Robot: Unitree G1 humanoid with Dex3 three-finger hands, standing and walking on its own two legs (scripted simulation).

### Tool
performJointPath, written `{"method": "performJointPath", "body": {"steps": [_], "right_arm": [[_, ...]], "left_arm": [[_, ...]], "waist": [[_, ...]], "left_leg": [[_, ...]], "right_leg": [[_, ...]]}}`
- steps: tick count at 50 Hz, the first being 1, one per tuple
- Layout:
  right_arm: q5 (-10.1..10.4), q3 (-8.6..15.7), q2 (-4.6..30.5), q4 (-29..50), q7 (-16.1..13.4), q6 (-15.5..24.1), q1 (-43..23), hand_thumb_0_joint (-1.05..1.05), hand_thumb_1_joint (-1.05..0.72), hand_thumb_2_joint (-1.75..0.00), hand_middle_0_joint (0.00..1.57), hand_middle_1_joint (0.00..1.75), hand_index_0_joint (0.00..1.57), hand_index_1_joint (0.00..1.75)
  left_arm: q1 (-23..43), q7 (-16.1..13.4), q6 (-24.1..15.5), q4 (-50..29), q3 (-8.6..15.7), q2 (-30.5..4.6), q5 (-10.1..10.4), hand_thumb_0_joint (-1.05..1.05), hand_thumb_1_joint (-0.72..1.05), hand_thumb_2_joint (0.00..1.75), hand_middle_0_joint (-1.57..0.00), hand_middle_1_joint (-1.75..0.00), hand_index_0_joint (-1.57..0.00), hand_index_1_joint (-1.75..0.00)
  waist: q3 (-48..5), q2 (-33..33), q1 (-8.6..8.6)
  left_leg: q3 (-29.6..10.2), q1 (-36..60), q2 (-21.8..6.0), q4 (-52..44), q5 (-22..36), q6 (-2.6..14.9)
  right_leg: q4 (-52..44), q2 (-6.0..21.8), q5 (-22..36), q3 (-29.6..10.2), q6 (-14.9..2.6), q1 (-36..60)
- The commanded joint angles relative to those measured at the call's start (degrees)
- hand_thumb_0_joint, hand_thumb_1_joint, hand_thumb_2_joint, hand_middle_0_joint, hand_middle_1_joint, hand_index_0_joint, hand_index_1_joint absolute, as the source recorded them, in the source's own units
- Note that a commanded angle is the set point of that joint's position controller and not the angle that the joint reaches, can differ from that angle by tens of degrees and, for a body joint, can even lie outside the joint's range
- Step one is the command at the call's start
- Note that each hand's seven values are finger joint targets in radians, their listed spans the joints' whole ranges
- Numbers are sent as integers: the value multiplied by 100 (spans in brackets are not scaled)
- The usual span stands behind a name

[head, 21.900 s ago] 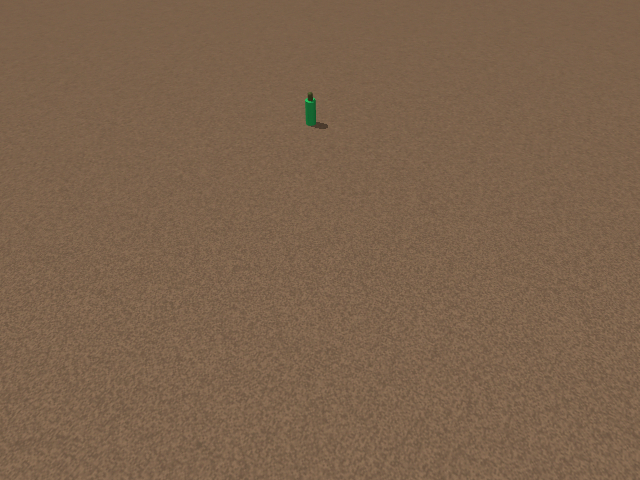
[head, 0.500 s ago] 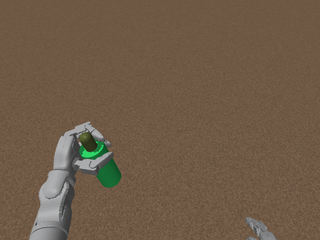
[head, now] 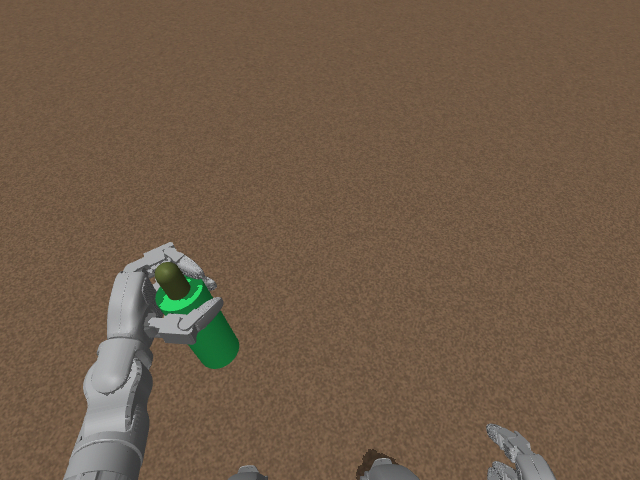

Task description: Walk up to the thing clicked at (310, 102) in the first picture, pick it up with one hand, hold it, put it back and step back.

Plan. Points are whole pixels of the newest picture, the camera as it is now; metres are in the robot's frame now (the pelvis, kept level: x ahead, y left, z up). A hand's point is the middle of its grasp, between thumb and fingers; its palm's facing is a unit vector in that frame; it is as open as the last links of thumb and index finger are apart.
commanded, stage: crouch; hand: left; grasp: from the side
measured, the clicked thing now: (194, 313) +0.35 +0.16 -0.02
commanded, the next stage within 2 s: lower in 1.54 s
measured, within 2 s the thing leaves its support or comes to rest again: neither
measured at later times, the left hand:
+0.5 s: hand (220, 332) +0.41 +0.16 -0.22, palm faces -0.04 -1.00 -0.02, open 6.9 cm
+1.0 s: hand (237, 340) +0.45 +0.16 -0.39, palm faces -0.01 -1.00 -0.03, open 6.9 cm
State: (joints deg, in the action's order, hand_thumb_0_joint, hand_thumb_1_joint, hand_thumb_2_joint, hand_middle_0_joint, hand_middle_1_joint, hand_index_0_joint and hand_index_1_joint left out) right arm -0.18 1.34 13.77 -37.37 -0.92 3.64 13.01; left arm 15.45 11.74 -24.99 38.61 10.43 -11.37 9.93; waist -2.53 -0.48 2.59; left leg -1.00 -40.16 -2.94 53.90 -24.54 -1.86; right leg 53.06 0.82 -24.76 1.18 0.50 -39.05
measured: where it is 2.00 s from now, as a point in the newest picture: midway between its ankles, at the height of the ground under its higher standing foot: outside the picture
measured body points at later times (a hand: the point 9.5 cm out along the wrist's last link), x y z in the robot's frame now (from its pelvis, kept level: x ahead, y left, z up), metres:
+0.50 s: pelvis -0.04 +0.01 -0.20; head +0.15 +0.02 +0.21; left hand +0.40 +0.22 -0.22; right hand +0.06 -0.25 -0.34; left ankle +0.02 +0.14 -0.69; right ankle +0.01 -0.13 -0.69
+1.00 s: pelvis -0.08 +0.01 -0.36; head +0.14 +0.04 +0.03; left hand +0.45 +0.21 -0.39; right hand -0.04 -0.27 -0.47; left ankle +0.02 +0.14 -0.69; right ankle +0.01 -0.13 -0.69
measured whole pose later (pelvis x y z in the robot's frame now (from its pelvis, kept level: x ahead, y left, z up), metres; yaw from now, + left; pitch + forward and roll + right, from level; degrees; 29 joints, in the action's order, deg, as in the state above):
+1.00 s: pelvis -0.08 +0.01 -0.36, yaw -5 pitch +31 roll -5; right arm -8.6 -6.3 16.3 -39.5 6.2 -0.7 8.5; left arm 54.5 9.8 -42.6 76.3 25.6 -31.7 0.0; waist -2.7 1.3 13.9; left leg -8.3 -125.4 -1.3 132.4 -38.3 -2.5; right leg 129.1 -0.3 -37.8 2.7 1.6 -122.5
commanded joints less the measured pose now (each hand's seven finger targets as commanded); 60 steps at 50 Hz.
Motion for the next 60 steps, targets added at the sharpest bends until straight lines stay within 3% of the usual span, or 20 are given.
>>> {"method": "performJointPath", "body": {"steps": [1,5,6,8,11,12,15,20,23,28,29,33,35,37,41,43,45,47,51,60], "right_arm": [[-61,327,794,484,17,254,103,0,-87,-90,20,30,20,30],[-169,274,796,346,100,313,193,0,-88,-90,20,30,20,30],[-195,251,811,338,118,305,216,0,-88,-90,20,30,20,30],[-225,248,866,348,152,305,234,0,-88,-90,20,30,20,30],[-274,237,952,428,235,248,253,0,-87,-90,20,30,20,30],[-297,224,961,435,259,234,269,0,-88,-90,20,30,20,30],[-358,247,1038,355,298,169,289,0,-89,-90,20,30,20,30],[-439,232,1126,180,370,44,459,0,-90,-91,20,30,20,30],[-473,226,1107,63,424,1,481,0,-90,-91,20,30,20,30],[-574,154,1142,52,540,-62,435,0,-90,-91,20,30,20,30],[-584,127,1176,95,544,-78,385,0,-90,-91,20,30,20,30],[-679,35,1199,129,625,-134,364,0,-90,-91,20,30,20,30],[-713,-25,1241,139,644,-184,408,0,-91,-91,20,30,20,30],[-729,-57,1272,122,656,-205,380,0,-91,-91,20,30,20,30],[-760,-178,1360,77,636,-268,370,0,-91,-91,20,30,20,30],[-790,-261,1399,28,645,-303,398,0,-91,-91,20,30,20,30],[-814,-324,1434,31,643,-338,404,0,-91,-91,20,30,20,30],[-827,-381,1509,31,638,-385,426,0,-91,-91,20,30,20,30],[-874,-484,1646,105,686,-452,400,0,-91,-90,20,30,20,30],[-983,-686,1824,42,731,-597,494,0,-91,-90,20,30,20,30]], "left_arm": [[2000,37,-938,-740,294,-849,16,0,46,118,-125,-132,-126,-131],[2335,206,-1428,104,301,-910,-26,0,43,122,-127,-136,-128,-136],[2323,228,-1519,453,428,-964,-22,0,43,121,-127,-136,-128,-135],[2476,237,-1750,486,598,-1147,-1,0,42,121,-127,-136,-128,-136],[2697,204,-1963,618,604,-1105,-27,0,41,123,-128,-137,-129,-137],[2791,206,-2049,539,708,-1257,-39,0,41,124,-128,-137,-128,-137],[3314,210,-2136,598,627,-1313,-139,0,40,125,-129,-138,-129,-138],[3665,154,-2176,810,946,-1531,-141,0,44,125,-127,-136,-127,-136],[4182,158,-2174,1144,795,-1391,-227,0,40,128,-128,-138,-128,-139],[4461,117,-2230,2029,1029,-1582,-452,0,36,128,-128,-141,-129,-141],[4677,87,-2271,1962,1155,-1847,-505,0,37,129,-129,-141,-129,-142],[5016,-20,-2339,2295,1292,-2062,-674,0,35,130,-129,-142,-129,-142],[5513,-81,-2404,2020,1427,-2440,-743,0,31,131,-130,-143,-130,-144],[5644,-129,-2386,2246,1415,-2463,-794,0,31,130,-129,-142,-129,-143],[6186,-197,-2352,2178,1565,-3050,-844,0,31,125,-128,-139,-128,-140],[6219,-230,-2295,2391,1510,-3040,-897,0,33,124,-128,-138,-128,-138],[6218,-239,-2224,2542,1458,-2983,-889,0,29,123,-128,-137,-128,-138],[5982,-224,-2156,2738,1663,-3230,-891,0,30,122,-129,-138,-129,-138],[5673,-140,-2045,3042,1606,-3217,-980,0,31,123,-132,-141,-133,-141],[5929,-201,-2135,2321,1749,-3574,-925,0,43,124,-132,-141,-133,-140]], "waist": [[-1887,98,172],[-2372,53,326],[-2329,100,334],[-2675,-205,223],[-3189,-213,209],[-3477,-345,176],[-4002,-509,290],[-4703,-481,281],[-4493,-383,544],[-4133,-329,650],[-4146,-433,622],[-4338,-595,678],[-4555,-819,747],[-4427,-829,826],[-4234,-918,980],[-4039,-961,1105],[-4022,-861,1210],[-3897,-749,1164],[-3607,-1045,1227],[-3666,-1493,1375]], "left_leg": [[77,123,224,191,933,258],[30,-1010,259,1186,643,300],[-6,-1330,257,1440,539,310],[-54,-1664,263,1823,424,271],[-138,-2107,267,2287,431,259],[-142,-2201,269,2499,528,255],[-178,-2424,252,2993,715,265],[-206,-2792,217,3838,1370,287],[-237,-3372,236,4189,1029,306],[-232,-4292,231,4747,257,291],[-238,-4407,236,4830,45,278],[-166,-4822,253,5269,-227,263],[-128,-4961,249,5452,-345,253],[-73,-5210,243,5623,-715,248],[-2,-5883,253,5977,-1297,286],[-49,-6072,250,6088,-1421,288],[-54,-6290,253,6297,-1386,308],[-82,-6472,250,6433,-1290,318],[-226,-6476,211,6532,-1107,256],[-441,-6403,156,6940,-616,200]], "right_leg": [[-2,-94,1297,-36,-112,-124],[812,-45,999,-194,-87,-1049],[1066,-75,862,-164,-99,-1436],[1507,-78,643,-141,-145,-1898],[2096,-108,539,-63,-195,-2460],[2286,-99,582,-116,-191,-2563],[2819,-111,709,-67,-216,-3071],[3663,-135,1236,12,-221,-3521],[3979,-162,951,56,-226,-4085],[4635,-159,222,198,-252,-5016],[4753,-164,8,210,-268,-5250],[5166,-148,-196,235,-255,-5483],[5345,-154,-251,234,-242,-5500],[5445,-163,-525,269,-219,-5654],[5623,-181,-912,272,-160,-5711],[5772,-192,-972,370,-157,-5876],[5850,-215,-918,385,-131,-5860],[5974,-230,-842,443,-112,-5893],[6342,-260,-670,640,-171,-6303],[6770,-314,-162,766,-174,-6297]]}}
